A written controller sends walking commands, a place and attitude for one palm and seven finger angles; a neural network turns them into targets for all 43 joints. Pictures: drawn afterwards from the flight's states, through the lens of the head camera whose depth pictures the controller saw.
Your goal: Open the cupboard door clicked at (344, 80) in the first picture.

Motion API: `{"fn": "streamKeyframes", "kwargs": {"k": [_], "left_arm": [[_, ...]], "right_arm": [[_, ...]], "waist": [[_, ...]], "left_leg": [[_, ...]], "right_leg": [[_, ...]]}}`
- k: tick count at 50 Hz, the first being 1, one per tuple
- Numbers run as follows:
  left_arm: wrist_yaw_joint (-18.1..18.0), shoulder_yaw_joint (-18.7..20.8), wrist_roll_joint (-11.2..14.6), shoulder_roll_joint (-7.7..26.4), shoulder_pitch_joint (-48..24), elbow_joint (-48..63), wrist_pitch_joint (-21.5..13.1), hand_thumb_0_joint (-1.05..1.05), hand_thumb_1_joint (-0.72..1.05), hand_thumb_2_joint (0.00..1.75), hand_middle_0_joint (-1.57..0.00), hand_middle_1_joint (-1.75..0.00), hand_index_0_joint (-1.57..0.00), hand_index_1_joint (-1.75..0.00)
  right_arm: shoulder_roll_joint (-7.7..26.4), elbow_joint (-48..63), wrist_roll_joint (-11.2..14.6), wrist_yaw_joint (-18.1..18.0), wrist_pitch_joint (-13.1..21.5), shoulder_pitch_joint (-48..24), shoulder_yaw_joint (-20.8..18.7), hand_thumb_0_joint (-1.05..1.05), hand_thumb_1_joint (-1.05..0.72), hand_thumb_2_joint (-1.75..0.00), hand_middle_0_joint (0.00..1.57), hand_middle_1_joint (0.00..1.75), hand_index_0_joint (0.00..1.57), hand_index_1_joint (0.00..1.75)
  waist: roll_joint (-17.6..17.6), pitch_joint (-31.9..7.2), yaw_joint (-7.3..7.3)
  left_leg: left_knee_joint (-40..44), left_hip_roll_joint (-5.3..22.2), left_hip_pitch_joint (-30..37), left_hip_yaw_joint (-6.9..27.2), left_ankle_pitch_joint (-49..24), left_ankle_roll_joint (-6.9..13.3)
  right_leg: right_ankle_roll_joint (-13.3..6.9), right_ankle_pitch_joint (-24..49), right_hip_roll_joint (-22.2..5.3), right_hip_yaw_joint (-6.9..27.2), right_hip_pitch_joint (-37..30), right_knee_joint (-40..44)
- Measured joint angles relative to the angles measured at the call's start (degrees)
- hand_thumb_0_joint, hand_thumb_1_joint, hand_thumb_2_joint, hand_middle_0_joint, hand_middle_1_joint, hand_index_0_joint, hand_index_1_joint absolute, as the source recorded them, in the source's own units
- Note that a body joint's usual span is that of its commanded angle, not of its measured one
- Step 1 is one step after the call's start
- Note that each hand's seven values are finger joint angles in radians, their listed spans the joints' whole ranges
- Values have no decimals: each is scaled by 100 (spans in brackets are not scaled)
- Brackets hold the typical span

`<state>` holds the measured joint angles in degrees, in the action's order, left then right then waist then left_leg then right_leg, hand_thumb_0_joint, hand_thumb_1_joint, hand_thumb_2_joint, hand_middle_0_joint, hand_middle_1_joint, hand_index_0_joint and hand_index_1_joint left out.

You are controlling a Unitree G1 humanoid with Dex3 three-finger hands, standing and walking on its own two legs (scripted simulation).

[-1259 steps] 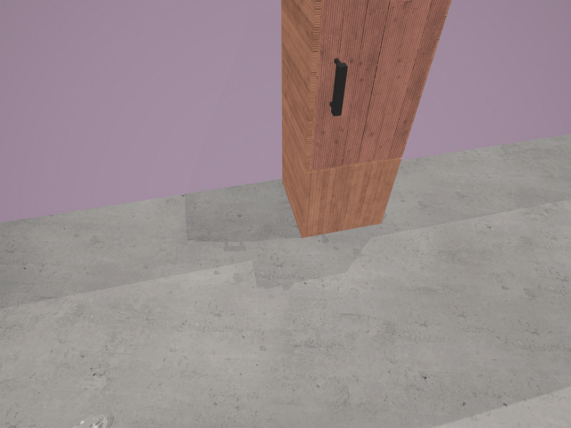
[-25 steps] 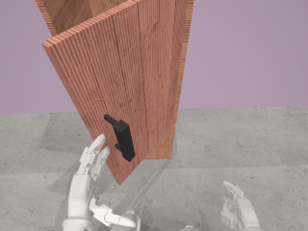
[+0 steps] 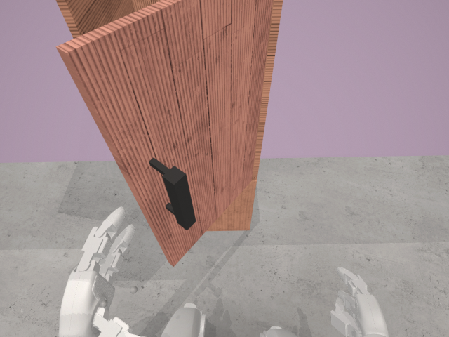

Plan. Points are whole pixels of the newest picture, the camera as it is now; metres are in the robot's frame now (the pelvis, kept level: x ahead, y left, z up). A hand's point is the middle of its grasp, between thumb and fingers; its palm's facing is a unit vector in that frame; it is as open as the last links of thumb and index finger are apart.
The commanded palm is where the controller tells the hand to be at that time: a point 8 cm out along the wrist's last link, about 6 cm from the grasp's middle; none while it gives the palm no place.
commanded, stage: draw the hand back to the body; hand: left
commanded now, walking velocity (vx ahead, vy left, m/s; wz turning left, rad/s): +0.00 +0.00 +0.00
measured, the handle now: (172, 195) +0.33 +0.12 +0.08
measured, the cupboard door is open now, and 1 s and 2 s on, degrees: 50 50 50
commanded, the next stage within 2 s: step back with the hand held close in 1.54 s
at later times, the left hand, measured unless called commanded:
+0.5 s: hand (69, 276) +0.18 +0.20 +0.15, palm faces +0.09 -0.99 -0.09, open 16.1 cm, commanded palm +0.14 +0.26 +0.17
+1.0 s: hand out of the picture +0.21 +0.27 +0.22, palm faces +0.36 -0.85 -0.38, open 11.1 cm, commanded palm +0.17 +0.32 +0.25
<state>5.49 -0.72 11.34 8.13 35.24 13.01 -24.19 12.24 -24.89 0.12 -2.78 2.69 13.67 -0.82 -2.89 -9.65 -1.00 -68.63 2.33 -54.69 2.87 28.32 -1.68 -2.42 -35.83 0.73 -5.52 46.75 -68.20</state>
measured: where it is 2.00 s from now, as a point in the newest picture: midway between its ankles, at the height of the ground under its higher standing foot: outside the picture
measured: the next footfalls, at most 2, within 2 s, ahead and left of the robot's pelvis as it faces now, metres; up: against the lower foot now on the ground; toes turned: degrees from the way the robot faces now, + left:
none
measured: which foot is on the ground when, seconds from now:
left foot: down 0.00-1.00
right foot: down 0.00-1.00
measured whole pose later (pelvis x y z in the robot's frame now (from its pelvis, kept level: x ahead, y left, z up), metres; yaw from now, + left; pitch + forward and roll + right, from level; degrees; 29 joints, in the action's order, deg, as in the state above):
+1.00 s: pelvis +0.03 +0.03 +0.09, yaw -1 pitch -2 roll -1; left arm -7.5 13.4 3.1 19.3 32.1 24.6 -2.4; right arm 12.4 -32.3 0.4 -5.7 5.3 12.9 3.4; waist -2.6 -2.2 -3.2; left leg -31.5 0.2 -13.8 -1.8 15.6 1.3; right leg 0.8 -19.5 -1.0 -1.5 6.4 -28.2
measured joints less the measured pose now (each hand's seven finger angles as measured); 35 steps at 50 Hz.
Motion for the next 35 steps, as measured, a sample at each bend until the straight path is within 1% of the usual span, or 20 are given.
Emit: {"fn": "streamKeyframes", "kwargs": {"k": [4, 9, 14, 24, 26, 27, 29, 31, 35], "left_arm": [[-48, 25, -12, 116, -68, 213, 199, -1, -50, 30, -15, -30, -15, -30], [-77, 252, 107, 225, 23, 478, 469, -1, -50, 30, -15, -30, -15, -30], [49, 462, 270, 283, 146, 539, 677, -1, -50, 30, -15, -30, -15, -30], [365, 814, 563, 486, 226, 768, 905, -1, -47, 31, -15, -30, -15, -30], [18, 810, 119, 698, 195, 901, 1204, -1, -44, 33, -15, -30, -15, -30], [-200, 798, -84, 797, 207, 977, 1395, -1, -42, 34, -16, -30, -15, -30], [-579, 782, -385, 909, 280, 1097, 1716, -1, -37, 36, -16, -30, -15, -30], [-844, 771, -572, 962, 357, 1177, 1954, -1, -32, 38, -16, -30, -16, -30], [-1147, 802, -748, 1024, 337, 1189, 2189, -1, -19, 43, -17, -30, -16, -30]], "right_arm": [[-50, 17, 40, -37, -35, 17, 30, 1, -91, -89, 20, 30, 20, 30], [-125, 13, 109, -70, -80, 96, 113, 1, -91, -89, 20, 30, 20, 30], [-89, 15, 144, -98, -30, 177, 176, 1, -91, -89, 20, 30, 20, 30], [40, -60, 224, -151, 161, 172, 157, 1, -91, -89, 20, 30, 20, 30], [24, -74, 201, -255, 118, 190, 168, 1, -91, -89, 20, 30, 20, 30], [15, -86, 187, -307, 81, 186, 184, 1, -91, -89, 20, 30, 20, 30], [3, -96, 172, -378, 20, 160, 224, 1, -91, -89, 20, 30, 20, 30], [-4, -98, 153, -421, -14, 142, 266, 1, -91, -89, 20, 30, 20, 30], [7, -172, 125, -462, 5, 121, 352, 1, -91, -89, 20, 30, 20, 30]], "waist": [[-12, 44, -15], [-45, 49, 8], [-71, 42, 21], [-60, 74, -30], [-19, 71, -114], [-17, 84, -129], [-40, 133, -118], [-59, 186, -105], [-71, 327, -117]], "left_leg": [[57, 8, 128, -7, -20, 10], [393, 10, 525, -38, -125, 37], [711, -5, 879, -45, -230, 68], [1067, -27, 1378, -43, -327, 123], [1220, -23, 1550, -91, -372, 124], [1336, -24, 1675, -111, -412, 121], [1588, -31, 1947, -152, -498, 152], [1846, -43, 2207, -203, -591, 184], [2323, -82, 2695, -273, -771, 226]], "right_leg": [[11, 39, 10, 9, -131, 80], [45, 188, 18, 37, -525, 456], [77, 331, 13, 40, -900, 830], [134, 501, 6, 33, -1451, 1306], [141, 560, 7, 80, -1598, 1453], [152, 612, 5, 99, -1716, 1572], [171, 726, 1, 135, -1979, 1843], [194, 843, -12, 180, -2223, 2108], [238, 1058, -48, 238, -2698, 2604]]}}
